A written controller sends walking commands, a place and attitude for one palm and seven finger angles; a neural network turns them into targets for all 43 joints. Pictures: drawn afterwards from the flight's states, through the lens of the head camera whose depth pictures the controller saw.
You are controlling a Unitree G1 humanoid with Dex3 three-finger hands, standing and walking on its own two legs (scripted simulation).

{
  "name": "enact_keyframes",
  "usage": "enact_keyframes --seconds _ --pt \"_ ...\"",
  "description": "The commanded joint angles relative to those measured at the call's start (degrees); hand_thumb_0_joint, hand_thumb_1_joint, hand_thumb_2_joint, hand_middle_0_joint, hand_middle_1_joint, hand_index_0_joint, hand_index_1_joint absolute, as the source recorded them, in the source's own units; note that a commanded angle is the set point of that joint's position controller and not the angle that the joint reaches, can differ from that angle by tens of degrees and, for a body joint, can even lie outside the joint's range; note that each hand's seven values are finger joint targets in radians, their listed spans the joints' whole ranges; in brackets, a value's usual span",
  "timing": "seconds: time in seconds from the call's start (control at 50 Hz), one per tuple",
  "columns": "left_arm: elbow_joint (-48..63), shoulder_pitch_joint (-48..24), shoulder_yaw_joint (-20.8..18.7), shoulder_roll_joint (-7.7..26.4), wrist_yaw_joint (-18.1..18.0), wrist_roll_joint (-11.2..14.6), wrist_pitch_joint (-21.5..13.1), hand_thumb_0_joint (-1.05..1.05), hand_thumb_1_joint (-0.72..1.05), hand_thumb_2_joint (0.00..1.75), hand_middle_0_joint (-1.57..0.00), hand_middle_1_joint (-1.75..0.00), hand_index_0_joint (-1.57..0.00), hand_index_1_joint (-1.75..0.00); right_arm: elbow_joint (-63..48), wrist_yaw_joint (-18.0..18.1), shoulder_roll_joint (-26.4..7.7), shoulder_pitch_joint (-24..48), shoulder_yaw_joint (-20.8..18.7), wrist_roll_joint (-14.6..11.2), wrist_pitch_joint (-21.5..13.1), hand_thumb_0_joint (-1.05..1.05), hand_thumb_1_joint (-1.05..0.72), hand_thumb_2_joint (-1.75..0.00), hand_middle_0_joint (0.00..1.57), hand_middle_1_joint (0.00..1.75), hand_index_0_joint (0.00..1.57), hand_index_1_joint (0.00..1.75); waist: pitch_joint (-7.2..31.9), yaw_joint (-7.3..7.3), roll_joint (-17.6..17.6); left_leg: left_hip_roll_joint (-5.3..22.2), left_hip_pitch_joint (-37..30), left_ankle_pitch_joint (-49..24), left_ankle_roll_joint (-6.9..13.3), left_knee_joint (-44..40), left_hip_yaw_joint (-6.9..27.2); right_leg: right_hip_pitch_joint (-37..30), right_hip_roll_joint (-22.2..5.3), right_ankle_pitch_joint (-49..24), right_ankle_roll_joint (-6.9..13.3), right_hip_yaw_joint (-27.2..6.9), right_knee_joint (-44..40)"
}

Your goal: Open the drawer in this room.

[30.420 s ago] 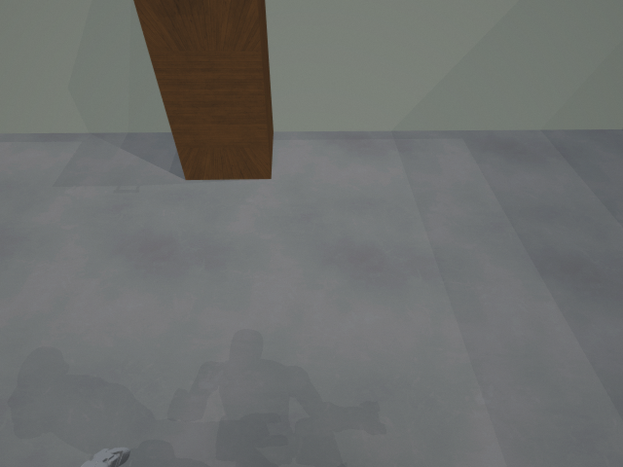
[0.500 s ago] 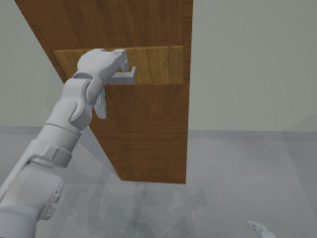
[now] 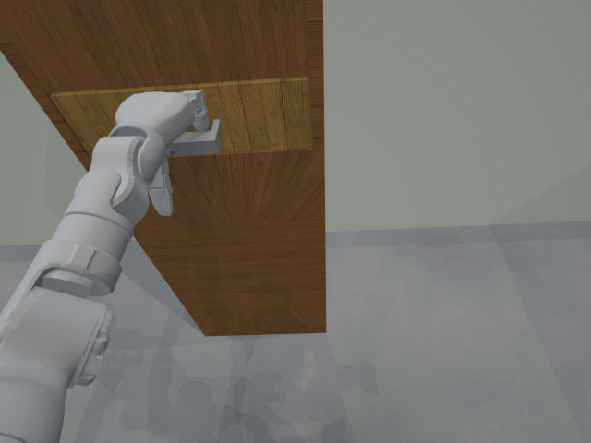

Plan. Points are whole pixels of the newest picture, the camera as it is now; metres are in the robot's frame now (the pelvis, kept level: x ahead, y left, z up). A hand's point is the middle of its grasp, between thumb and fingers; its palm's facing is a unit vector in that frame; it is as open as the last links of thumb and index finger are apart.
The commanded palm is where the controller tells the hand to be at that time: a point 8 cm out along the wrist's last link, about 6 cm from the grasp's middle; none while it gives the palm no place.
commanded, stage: move the hooked fingers above the handle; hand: left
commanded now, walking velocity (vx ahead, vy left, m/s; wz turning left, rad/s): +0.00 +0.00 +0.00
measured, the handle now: (185, 135) +0.53 +0.19 +0.13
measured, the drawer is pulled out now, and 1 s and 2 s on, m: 0.00 0.00 0.00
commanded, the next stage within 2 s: none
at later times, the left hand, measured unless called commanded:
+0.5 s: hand (158, 129) +0.48 +0.19 +0.19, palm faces -0.10 +0.01 -0.99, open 13.7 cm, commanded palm +0.46 +0.20 +0.24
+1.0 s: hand (164, 106) +0.49 +0.18 +0.21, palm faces +0.03 +0.00 -1.00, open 13.6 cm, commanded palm +0.46 +0.20 +0.24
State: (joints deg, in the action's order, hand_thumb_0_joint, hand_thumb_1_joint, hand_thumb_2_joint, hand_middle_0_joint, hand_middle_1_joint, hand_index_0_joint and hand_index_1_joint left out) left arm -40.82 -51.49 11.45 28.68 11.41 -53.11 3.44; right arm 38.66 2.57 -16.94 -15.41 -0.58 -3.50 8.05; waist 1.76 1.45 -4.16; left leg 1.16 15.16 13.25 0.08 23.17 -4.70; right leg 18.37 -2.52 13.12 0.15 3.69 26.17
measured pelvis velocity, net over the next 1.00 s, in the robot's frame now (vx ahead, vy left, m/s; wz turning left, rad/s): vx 0.00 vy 0.01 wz -0.02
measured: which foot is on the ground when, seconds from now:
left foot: down 0.00-1.00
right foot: down 0.00-1.00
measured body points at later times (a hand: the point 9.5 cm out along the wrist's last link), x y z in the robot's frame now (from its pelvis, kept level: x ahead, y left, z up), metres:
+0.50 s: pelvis -0.01 +0.00 +0.00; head +0.02 -0.03 +0.45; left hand +0.48 +0.19 +0.24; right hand +0.08 -0.26 -0.13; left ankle -0.02 +0.12 -0.74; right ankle +0.00 -0.11 -0.74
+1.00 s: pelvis +0.00 +0.01 +0.00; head +0.02 -0.03 +0.45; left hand +0.48 +0.17 +0.27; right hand +0.09 -0.24 -0.14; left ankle -0.02 +0.12 -0.74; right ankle +0.00 -0.11 -0.74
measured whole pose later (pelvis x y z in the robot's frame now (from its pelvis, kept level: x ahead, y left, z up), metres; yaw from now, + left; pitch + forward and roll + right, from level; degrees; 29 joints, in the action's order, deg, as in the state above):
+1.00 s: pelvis +0.00 +0.01 +0.00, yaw -1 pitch +7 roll +1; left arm -53.8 -63.3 9.2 26.7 5.9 -56.5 8.6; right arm 39.5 1.8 -15.5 -13.3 1.3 -3.6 8.3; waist 4.9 2.8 -4.7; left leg 1.0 18.2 14.1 0.7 25.3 -5.6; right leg 21.4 -2.7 12.9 -0.5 2.6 27.3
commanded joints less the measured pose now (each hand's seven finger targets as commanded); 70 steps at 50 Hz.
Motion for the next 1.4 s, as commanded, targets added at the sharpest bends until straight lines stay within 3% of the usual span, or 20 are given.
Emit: enact_keyframes --seconds 0.0,0.06,0.12,0.24,0.28,0.4,0.46,0.58,0.62,0.68,0.74,0.78,0.84,0.9,0.96,1.06,1.12,1.18,1.3,1.38 --pt "20.67 -39.43 -7.49 14.4 -6.74 0.46 -8.32 0.0 -0.5 0.3 -0.3 -1.2 -0.3 -1.2 -6.57 1.2 -5.2 0.79 -3.01 0.83 -3.83 0.0 -0.9 -0.9 0.2 0.3 0.2 0.3 25.51 1.01 1.28 -2.7 -10.05 -16.88 2.78 0.95 2.83 -8.68 2.36 -14.74 1.76 -2.86 -1.7" --pt "17.53 -41.43 -13.3 19.82 -12.65 0.57 -9.05 0.0 -0.5 0.3 -0.3 -1.2 -0.3 -1.2 -4.77 0.89 -5.13 -0.41 -2.69 1.35 -4.62 0.0 -0.9 -0.9 0.2 0.3 0.2 0.3 27.42 -0.09 1.91 -2.79 -8.44 -19.7 1.95 1.29 2.69 -10.42 2.88 -16.37 1.98 -2.37 -1.33" --pt "6.23 -38.13 -13.66 18.76 -17.59 0.19 -4.0 0.0 -0.5 0.3 -0.3 -1.2 -0.3 -1.2 -2.78 0.34 -4.95 1.16 -1.46 0.87 -4.42 0.0 -0.9 -0.9 0.2 0.3 0.2 0.3 22.4 -0.83 2.98 -2.51 -2.74 -17.93 0.94 -0.37 2.03 -10.34 2.85 -15.91 2.0 -1.53 -0.9" --pt "-11.45 -31.32 -7.69 15.74 -12.66 -4.65 9.68 0.0 -0.5 0.3 -0.3 -1.2 -0.3 -1.2 -2.93 -0.63 -7.22 3.12 -0.99 0.52 -2.0 0.0 -0.9 -0.9 0.2 0.3 0.2 0.3 20.58 -0.97 6.85 -1.56 0.71 -16.57 0.87 -1.39 0.02 -11.06 1.83 -16.9 1.4 -1.62 -1.04" --pt "-12.26 -29.16 -10.29 19.7 -9.52 -5.14 9.93 0.0 -0.5 0.3 -0.3 -1.2 -0.3 -1.2 -4.27 0.11 -7.71 4.35 -0.5 0.21 -0.67 0.0 -0.9 -0.9 0.2 0.3 0.2 0.3 20.71 -1.53 11.53 -1.59 1.83 -15.52 1.65 -1.56 -0.46 -13.66 1.34 -17.49 0.95 -2.29 -1.55" --pt "-12.24 -25.08 -8.22 18.58 -3.08 -4.87 5.87 0.0 -0.5 0.3 -0.3 -1.2 -0.3 -1.2 -7.61 2.35 -7.86 5.21 -0.14 -0.6 -0.03 0.0 -0.9 -0.9 0.2 0.3 0.2 0.3 13.96 -0.48 16.17 -1.34 4.32 -7.18 2.69 -2.2 -0.12 -11.09 0.64 -10.14 0.37 -3.25 -3.16" --pt "-4.08 -28.98 -6.39 15.7 -1.09 -3.27 -1.09 0.0 -0.5 0.3 -0.3 -1.2 -0.3 -1.2 -9.14 2.85 -7.27 3.81 -0.95 -0.56 -1.31 0.0 -0.9 -0.9 0.2 0.3 0.2 0.3 15.21 1.0 12.71 -1.38 1.86 -6.46 3.02 -1.41 0.53 -9.51 0.73 -9.42 0.47 -3.76 -3.19" --pt "25.78 -44.42 -7.65 15.44 -7.44 0.18 -14.14 0.0 -0.5 0.3 -0.3 -1.2 -0.3 -1.2 -8.18 2.1 -5.02 -1.34 -4.07 1.27 -4.49 0.0 -0.9 -0.9 0.2 0.3 0.2 0.3 30.99 1.74 -4.19 -1.9 -13.83 -19.42 2.85 2.92 3.04 -5.98 2.88 -14.22 1.81 -3.56 -1.18" --pt "19.75 -43.32 -4.48 10.69 -10.54 0.59 -11.7 0.0 -0.5 0.3 -0.3 -1.2 -0.3 -1.2 -5.69 1.22 -4.92 -2.61 -4.05 1.24 -4.91 0.0 -0.9 -0.9 0.2 0.3 0.2 0.3 28.59 2.89 -4.49 -1.93 -14.02 -20.53 1.99 3.42 3.45 -3.21 3.35 -13.63 1.9 -2.55 -1.25" --pt "6.33 -40.16 -7.63 12.27 -13.8 1.74 -5.83 0.0 -0.5 0.3 -0.3 -1.2 -0.3 -1.2 -1.97 0.32 -6.46 -2.7 -3.3 0.65 -4.76 0.0 -0.9 -0.9 0.2 0.3 0.2 0.3 20.1 2.75 1.4 -1.85 -6.78 -15.69 1.12 1.35 3.22 -1.79 3.79 -10.94 1.85 -1.3 -2.38" --pt "-2.11 -37.53 -8.65 13.68 -14.99 -0.68 0.58 0.0 -0.5 0.3 -0.3 -1.2 -0.3 -1.2 -1.03 -0.63 -6.97 -1.3 -2.26 0.84 -4.26 0.0 -0.9 -0.9 0.2 0.3 0.2 0.3 19.7 0.94 1.35 -1.93 -2.77 -16.06 0.73 0.42 2.5 -3.56 3.43 -11.65 2.27 -0.9 -1.37" --pt "-5.18 -36.38 -7.33 13.55 -13.78 -3.34 4.19 0.0 -0.5 0.3 -0.3 -1.2 -0.3 -1.2 -1.84 -1.13 -7.0 0.09 -1.93 0.83 -3.38 0.0 -0.9 -0.9 0.2 0.3 0.2 0.3 22.07 0.06 0.96 -1.82 -1.75 -19.27 0.73 0.77 1.75 -6.65 2.9 -15.44 2.41 -1.24 -0.31" --pt "-6.67 -32.89 -6.17 12.31 -10.15 -4.86 6.97 0.0 -0.5 0.3 -0.3 -1.2 -0.3 -1.2 -3.48 -1.13 -7.27 0.85 -2.04 0.6 -2.22 0.0 -0.9 -0.9 0.2 0.3 0.2 0.3 21.93 0.25 6.51 -1.33 -1.56 -19.01 1.53 0.98 1.43 -7.85 2.64 -16.83 1.89 -1.36 -0.18" --pt "-10.36 -30.77 -4.94 11.46 -6.84 -3.97 7.42 0.0 -0.5 0.3 -0.3 -1.2 -0.3 -1.2 -4.8 -0.06 -7.62 2.22 -1.4 -0.05 -1.21 0.0 -0.9 -0.9 0.2 0.3 0.2 0.3 16.35 1.16 12.95 -1.46 1.56 -12.3 2.24 -0.17 1.09 -7.32 2.1 -13.33 1.06 -1.64 -1.46" --pt "-9.49 -28.54 -6.97 14.26 -4.09 -3.47 5.26 0.0 -0.5 0.3 -0.3 -1.2 -0.3 -1.2 -6.26 0.9 -7.97 2.79 -1.28 -0.16 -1.04 0.0 -0.9 -0.9 0.2 0.3 0.2 0.3 16.38 0.79 15.12 -1.44 1.97 -10.3 2.65 -0.42 0.95 -9.2 1.56 -12.45 0.8 -2.39 -1.87" --pt "0.38 -30.12 -9.08 17.26 -2.59 -2.75 -3.59 0.0 -0.5 0.3 -0.3 -1.2 -0.3 -1.2 -8.92 2.01 -6.66 2.98 -1.22 0.03 -1.77 0.0 -0.9 -0.9 0.2 0.3 0.2 0.3 18.35 0.18 10.85 -1.83 1.46 -9.44 2.98 0.45 1.15 -10.38 1.17 -12.38 0.7 -3.76 -1.34" --pt "13.88 -36.91 -9.86 17.58 -5.74 -2.0 -9.65 0.0 -0.5 0.3 -0.3 -1.2 -0.3 -1.2 -9.36 1.76 -5.28 1.19 -2.42 0.85 -3.03 0.0 -0.9 -0.9 0.2 0.3 0.2 0.3 25.33 -0.12 1.43 -1.99 -4.9 -14.31 2.94 2.02 1.73 -9.02 2.01 -14.11 1.35 -3.9 -0.28" --pt "19.05 -42.14 -10.33 17.78 -10.17 -0.94 -11.86 0.0 -0.5 0.3 -0.3 -1.2 -0.3 -1.2 -7.47 1.26 -4.86 -0.78 -3.41 1.29 -4.16 0.0 -0.9 -0.9 0.2 0.3 0.2 0.3 28.01 1.36 -0.66 -2.09 -8.52 -18.39 2.72 3.48 2.36 -7.27 2.89 -15.65 1.56 -3.32 -0.51" --pt "3.69 -39.62 -10.84 17.07 -15.32 -1.04 -3.12 0.0 -0.5 0.3 -0.3 -1.2 -0.3 -1.2 -2.66 -0.18 -6.08 -1.36 -2.91 1.08 -4.41 0.0 -0.9 -0.9 0.2 0.3 0.2 0.3 24.12 1.32 0.4 -2.35 -4.0 -17.47 1.35 2.26 2.16 -6.65 3.16 -15.04 1.8 -1.92 -0.67" --pt "-4.52 -33.57 -5.37 11.41 -10.91 -2.21 3.96 0.0 -0.5 0.3 -0.3 -1.2 -0.3 -1.2 -3.1 -0.83 -7.12 0.22 -2.75 0.5 -3.09 0.0 -0.9 -0.9 0.2 0.3 0.2 0.3 23.04 1.2 3.55 -1.88 -2.7 -18.5 1.62 2.16 1.29 -7.64 2.54 -17.72 1.65 -2.03 -0.53"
